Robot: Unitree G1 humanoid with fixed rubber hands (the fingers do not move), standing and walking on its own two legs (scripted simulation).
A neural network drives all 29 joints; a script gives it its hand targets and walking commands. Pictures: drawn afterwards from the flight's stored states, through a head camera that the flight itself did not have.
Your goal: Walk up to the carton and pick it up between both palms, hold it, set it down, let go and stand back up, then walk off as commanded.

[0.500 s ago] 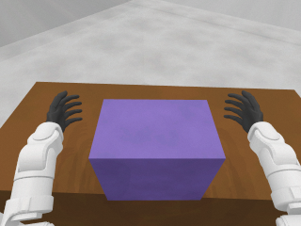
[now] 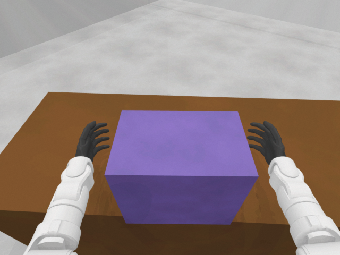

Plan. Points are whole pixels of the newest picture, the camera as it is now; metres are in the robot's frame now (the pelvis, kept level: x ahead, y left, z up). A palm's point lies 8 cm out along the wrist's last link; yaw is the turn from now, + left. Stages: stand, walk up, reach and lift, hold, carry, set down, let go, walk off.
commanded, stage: reach and lift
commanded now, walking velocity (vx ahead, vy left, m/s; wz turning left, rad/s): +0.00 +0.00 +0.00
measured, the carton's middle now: (178, 170) +0.35 -0.01 +0.02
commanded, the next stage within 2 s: none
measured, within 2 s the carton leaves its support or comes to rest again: leaves its support in 1.92 s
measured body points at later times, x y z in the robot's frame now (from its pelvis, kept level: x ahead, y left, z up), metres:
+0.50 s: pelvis -0.01 +0.00 +0.00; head +0.01 +0.00 +0.45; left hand +0.38 +0.19 +0.07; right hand +0.38 -0.21 +0.06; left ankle +0.01 +0.14 -0.74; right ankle +0.00 -0.12 -0.74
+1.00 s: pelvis +0.00 +0.00 +0.00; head +0.01 +0.01 +0.45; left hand +0.38 +0.18 +0.07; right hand +0.38 -0.20 +0.06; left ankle +0.01 +0.14 -0.74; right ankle +0.00 -0.12 -0.74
